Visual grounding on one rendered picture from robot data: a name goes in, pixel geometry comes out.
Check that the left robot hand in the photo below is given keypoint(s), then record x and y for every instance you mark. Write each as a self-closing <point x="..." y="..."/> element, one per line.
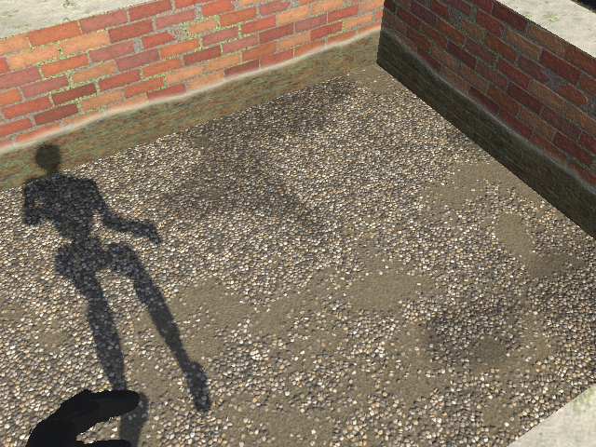
<point x="78" y="414"/>

